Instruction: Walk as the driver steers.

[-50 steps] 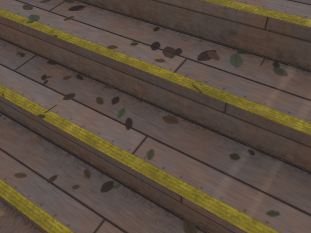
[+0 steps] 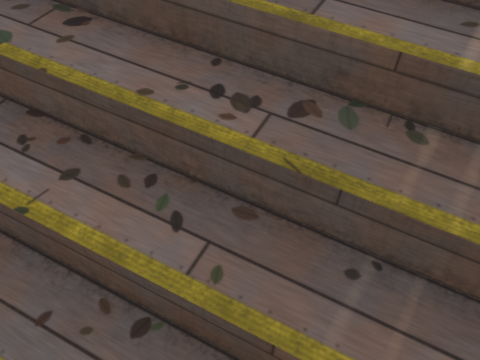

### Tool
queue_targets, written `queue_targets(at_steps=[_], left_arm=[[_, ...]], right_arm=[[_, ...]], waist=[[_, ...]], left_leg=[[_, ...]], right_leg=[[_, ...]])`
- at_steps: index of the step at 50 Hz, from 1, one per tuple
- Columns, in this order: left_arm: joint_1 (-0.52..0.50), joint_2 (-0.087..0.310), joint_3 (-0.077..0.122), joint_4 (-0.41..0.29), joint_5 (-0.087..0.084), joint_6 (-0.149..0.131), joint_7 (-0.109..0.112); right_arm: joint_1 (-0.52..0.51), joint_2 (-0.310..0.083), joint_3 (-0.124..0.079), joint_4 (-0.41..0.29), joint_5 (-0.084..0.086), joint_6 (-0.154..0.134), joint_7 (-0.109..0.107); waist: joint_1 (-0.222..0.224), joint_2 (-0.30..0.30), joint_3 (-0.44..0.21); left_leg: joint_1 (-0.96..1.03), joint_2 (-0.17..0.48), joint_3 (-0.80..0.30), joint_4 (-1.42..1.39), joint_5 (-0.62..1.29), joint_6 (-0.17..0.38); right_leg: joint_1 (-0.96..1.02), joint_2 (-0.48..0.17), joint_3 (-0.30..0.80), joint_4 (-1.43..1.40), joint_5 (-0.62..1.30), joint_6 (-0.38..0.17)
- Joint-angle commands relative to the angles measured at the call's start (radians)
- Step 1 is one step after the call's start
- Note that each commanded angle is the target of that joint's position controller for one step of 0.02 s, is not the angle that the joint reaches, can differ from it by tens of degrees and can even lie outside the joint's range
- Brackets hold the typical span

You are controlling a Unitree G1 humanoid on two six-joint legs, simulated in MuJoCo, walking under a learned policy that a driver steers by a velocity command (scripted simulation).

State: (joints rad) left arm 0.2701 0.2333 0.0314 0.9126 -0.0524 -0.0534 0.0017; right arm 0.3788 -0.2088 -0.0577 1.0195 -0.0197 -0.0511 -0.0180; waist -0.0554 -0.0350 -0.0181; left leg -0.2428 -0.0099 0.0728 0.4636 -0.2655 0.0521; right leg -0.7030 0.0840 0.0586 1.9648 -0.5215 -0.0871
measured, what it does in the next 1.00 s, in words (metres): climbs: right foot 0.17 m higher, then left foot 0.09 m higher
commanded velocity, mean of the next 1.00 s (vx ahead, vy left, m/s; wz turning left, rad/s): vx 0.48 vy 0.00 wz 0.00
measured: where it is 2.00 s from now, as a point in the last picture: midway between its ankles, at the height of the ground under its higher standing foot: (134, 143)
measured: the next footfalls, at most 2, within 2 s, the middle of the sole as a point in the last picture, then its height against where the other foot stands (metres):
right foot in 0.26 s outside the picture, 0.17 m higher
left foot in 0.70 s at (152, 340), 0.09 m higher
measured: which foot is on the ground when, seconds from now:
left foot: down 0.00-0.28, up 0.30-0.68, down 0.70-0.76, up 0.78-0.82, down 0.84-1.00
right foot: up 0.00-0.24, down 0.26-0.82, up 0.84-1.00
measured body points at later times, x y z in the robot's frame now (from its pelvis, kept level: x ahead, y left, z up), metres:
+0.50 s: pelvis +0.20 +0.00 +0.15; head +0.18 -0.01 +0.60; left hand +0.11 +0.22 +0.00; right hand +0.37 -0.21 +0.05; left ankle +0.22 +0.18 -0.34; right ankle +0.17 -0.08 -0.57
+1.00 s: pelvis +0.45 +0.09 +0.17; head +0.48 +0.10 +0.62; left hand +0.58 +0.33 +0.05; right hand +0.46 -0.17 +0.03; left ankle +0.41 +0.19 -0.57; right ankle +0.43 -0.04 -0.19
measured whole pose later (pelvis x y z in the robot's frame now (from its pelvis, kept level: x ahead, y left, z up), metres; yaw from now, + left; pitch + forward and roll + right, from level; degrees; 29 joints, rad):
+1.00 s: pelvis +0.45 +0.09 +0.17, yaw +1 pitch +3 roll +0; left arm 0.18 0.21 -0.01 0.81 -0.04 -0.07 -0.02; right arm 0.34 -0.23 -0.02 1.00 -0.03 -0.01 0.01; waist 0.01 -0.02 -0.03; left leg -0.20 0.00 0.09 0.41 -0.27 0.03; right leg -1.05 0.03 0.05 2.34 -0.54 -0.09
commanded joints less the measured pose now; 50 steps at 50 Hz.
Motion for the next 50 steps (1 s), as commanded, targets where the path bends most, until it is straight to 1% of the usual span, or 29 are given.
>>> queue_targets(at_steps=[1,2,4,6,9,11,12,13,14,15,16,17,18,20,21,25,29,32,36,38,39,40,41,42,43,44,46,48,50], left_arm=[[-0.214,-0.167,-0.09,-0.241,0.009,-0.045,-0.038],[-0.195,-0.194,-0.111,-0.274,0.006,-0.036,-0.053],[-0.197,-0.14,-0.134,-0.343,0.013,-0.026,-0.063],[-0.268,-0.069,-0.138,-0.372,0.03,-0.004,-0.035],[-0.288,-0.062,-0.133,-0.352,0.062,-0.01,0.024],[-0.289,-0.047,-0.119,-0.353,0.028,-0.017,0.01],[-0.231,-0.026,-0.104,-0.337,0.012,-0.02,-0.01],[-0.149,0.017,-0.082,-0.303,0.012,-0.021,-0.025],[0.059,0.132,-0.044,-0.229,0.055,-0.018,-0.043],[0.233,0.219,-0.013,-0.129,0.092,0.006,-0.03],[0.251,0.156,-0.008,-0.052,0.109,0.001,-0.001],[0.157,0.076,-0.03,-0.022,0.077,-0.012,-0.003],[0.103,-0.047,-0.062,0.015,0.07,-0.02,-0.022],[0.031,-0.181,-0.088,0.072,0.091,-0.02,-0.048],[0.033,-0.186,-0.085,0.091,0.091,-0.012,-0.054],[0.054,-0.054,-0.059,0.079,0.083,-0.022,-0.057],[0.21,0.029,-0.042,0.101,0.056,-0.068,-0.006],[0.352,0.04,-0.034,0.13,0.065,-0.03,0.026],[0.438,0.076,-0.011,0.147,0.052,0.026,0.037],[0.418,0.061,-0.02,0.135,0.059,0.041,0.029],[0.4,0.095,-0.015,0.124,0.075,0.035,0.026],[0.327,0.142,0.0,0.094,0.053,0.022,0.028],[0.181,0.177,0.011,0.033,0.064,0.0,0.021],[0.049,0.038,-0.017,-0.018,0.099,-0.041,-0.003],[0.13,-0.09,-0.035,0.02,0.085,-0.095,-0.015],[0.17,-0.041,-0.011,0.034,0.035,-0.12,-0.03],[-0.076,-0.084,-0.035,-0.098,-0.012,-0.083,-0.025],[-0.208,-0.195,-0.094,-0.223,0.011,-0.037,-0.03],[-0.221,-0.272,-0.162,-0.34,0.018,-0.029,-0.047]], right_arm=[[0.215,0.056,0.067,0.086,-0.017,0.031,0.023],[0.161,0.071,0.086,0.082,-0.012,0.039,0.028],[-0.093,-0.005,0.101,-0.007,-0.018,0.033,0.027],[-0.079,-0.031,0.11,-0.027,0.009,-0.023,0.007],[0.131,-0.139,0.073,0.048,0.074,-0.019,-0.005],[0.237,-0.198,0.053,0.065,0.021,0.015,-0.041],[0.243,-0.188,0.049,0.069,0.002,0.032,-0.052],[0.206,-0.174,0.044,0.053,-0.009,0.037,-0.064],[0.157,-0.149,0.039,0.001,-0.034,0.014,-0.059],[0.078,-0.054,0.038,-0.042,-0.003,-0.015,-0.009],[-0.024,-0.018,0.024,-0.078,0.025,-0.05,0.045],[-0.16,0.043,0.038,-0.16,0.044,-0.062,0.082],[-0.249,0.059,0.061,-0.234,0.058,-0.059,0.087],[-0.127,0.079,0.082,-0.223,0.047,-0.038,0.068],[-0.081,0.094,0.096,-0.216,0.055,-0.026,0.067],[-0.117,0.056,0.12,-0.256,0.027,-0.024,0.053],[-0.308,-0.014,0.103,-0.326,0.01,-0.027,0.03],[-0.435,0.009,0.105,-0.335,0.028,-0.014,0.055],[-0.567,0.035,0.108,-0.399,0.039,-0.042,0.096],[-0.551,0.015,0.098,-0.413,0.035,-0.07,0.111],[-0.431,-0.05,0.067,-0.391,0.032,-0.076,0.102],[-0.259,-0.098,0.036,-0.334,0.039,-0.067,0.086],[0.023,-0.192,-0.01,-0.229,0.053,-0.042,0.061],[0.146,-0.271,-0.019,-0.137,0.035,-0.008,0.034],[0.251,-0.276,-0.009,-0.117,-0.033,0.021,0.007],[0.298,-0.255,-0.018,-0.095,-0.055,0.037,0.001],[0.152,-0.088,0.012,-0.057,-0.018,0.048,0.013],[0.04,0.048,0.065,-0.024,-0.014,0.042,0.036],[-0.073,0.039,0.083,-0.017,-0.013,0.035,0.041]], waist=[[0.015,0.027,0.094],[0.069,0.008,0.111],[0.181,0.024,0.18],[0.167,0.089,0.163],[0.135,0.14,-0.095],[0.15,0.316,-0.138],[0.176,0.382,-0.151],[0.219,0.415,-0.19],[0.268,0.188,-0.308],[0.293,-0.278,-0.358],[0.261,-0.256,-0.237],[0.185,-0.141,0.015],[0.126,-0.03,0.151],[-0.016,0.054,0.146],[-0.041,0.047,0.131],[-0.048,0.088,0.098],[0.052,-0.06,-0.019],[0.151,-0.091,0.015],[0.174,-0.127,0.121],[0.124,-0.14,0.078],[0.056,-0.18,-0.025],[-0.032,-0.189,-0.107],[-0.156,-0.191,-0.218],[-0.144,0.096,-0.224],[-0.122,0.321,-0.344],[-0.135,0.269,-0.44],[-0.069,0.154,-0.169],[0.027,0.099,0.016],[0.156,0.101,0.137]], left_leg=[[0.356,0.36,-0.386,-0.198,0.047,0.153],[0.204,0.338,-0.324,-0.199,0.011,0.111],[-0.317,0.207,-0.078,-0.349,-0.106,0.054],[-0.641,0.136,0.006,-0.517,0.069,0.14],[-0.118,0.153,0.033,-0.421,1.004,0.137],[0.281,0.245,-0.015,-0.202,1.763,0.148],[0.44,0.301,-0.056,-0.082,1.892,0.172],[0.481,0.304,-0.05,0.072,1.959,0.19],[0.255,0.268,-0.07,0.331,1.82,0.202],[-0.186,0.007,-0.135,0.733,0.603,0.148],[-0.455,-0.157,-0.388,1.216,0.056,0.12],[-0.683,-0.128,-0.421,1.421,-0.01,0.126],[-0.785,-0.09,-0.355,1.493,-0.019,0.139],[-0.75,-0.036,-0.308,1.493,0.084,0.144],[-0.768,-0.028,-0.305,1.514,0.075,0.145],[-0.784,0.004,-0.19,1.235,0.271,0.066],[-0.636,0.093,-0.023,0.844,0.434,-0.016],[-0.746,0.099,0.02,0.646,0.334,-0.025],[-0.846,0.06,0.098,0.465,0.014,0.019],[-0.595,-0.02,0.163,0.278,-0.089,0.05],[-0.306,-0.066,0.155,0.156,0.009,0.048],[-0.021,-0.026,0.058,-0.076,0.237,0.06],[0.413,0.097,-0.102,-0.107,0.384,0.072],[0.682,0.286,-0.275,-0.055,1.063,0.06],[0.869,0.452,-0.42,0.116,1.78,0.143],[0.875,0.51,-0.465,0.029,1.483,0.305],[0.676,0.424,-0.385,-0.12,0.581,0.258],[0.355,0.361,-0.285,-0.188,0.284,0.151],[-0.049,0.293,-0.117,-0.28,0.13,0.062]], right_leg=[[-0.873,-0.038,0.073,0.738,-0.012,-0.06],[-0.86,-0.044,0.1,0.765,0.065,-0.076],[-0.535,-0.077,0.009,0.272,0.234,-0.032],[-0.11,-0.094,-0.167,-0.106,0.395,0.053],[0.133,-0.083,-0.324,-0.411,0.278,0.034],[0.054,0.002,-0.352,-0.602,-0.091,0.002],[0.039,0.021,-0.305,-0.771,-0.152,-0.024],[0.127,0.009,-0.181,-0.915,-0.1,-0.066],[0.417,-0.157,0.178,-1.006,0.108,-0.173],[0.674,-0.346,0.78,-1.567,-0.061,-0.338],[0.63,-0.442,1.104,-1.795,-0.183,-0.368],[0.469,-0.447,0.913,-1.72,-0.256,-0.293],[0.342,-0.413,0.67,-1.633,-0.207,-0.219],[0.224,-0.295,0.296,-1.579,0.042,-0.076],[0.228,-0.273,0.205,-1.599,0.099,-0.052],[0.153,-0.229,-0.03,-1.672,0.16,-0.067],[0.345,-0.25,-0.032,-1.806,0.421,-0.111],[0.705,-0.339,0.027,-1.807,0.507,-0.119],[0.972,-0.39,0.041,-1.796,0.771,-0.091],[0.973,-0.324,-0.034,-1.641,1.342,-0.04],[0.922,-0.312,-0.023,-1.488,1.646,-0.029],[0.832,-0.309,-0.014,-1.337,1.609,-0.009],[0.529,-0.263,-0.011,-1.128,1.286,0.008],[0.146,-0.101,-0.06,-0.76,0.213,0.043],[-0.129,0.002,0.145,-0.288,-0.05,0.044],[-0.268,0.016,0.193,0.039,-0.018,0.059],[-0.644,-0.053,0.003,0.405,-0.095,0.045],[-0.75,-0.082,0.035,0.595,-0.107,-0.009],[-0.694,-0.111,0.039,0.392,0.042,-0.055]])
Velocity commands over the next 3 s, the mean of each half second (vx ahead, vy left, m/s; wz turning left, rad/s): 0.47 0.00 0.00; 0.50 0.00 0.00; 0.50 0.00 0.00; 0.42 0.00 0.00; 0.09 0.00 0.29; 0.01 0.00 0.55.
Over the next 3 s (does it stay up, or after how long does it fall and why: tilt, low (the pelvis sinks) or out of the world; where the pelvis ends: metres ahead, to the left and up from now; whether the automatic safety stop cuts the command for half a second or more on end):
stays up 1.29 0.24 0.61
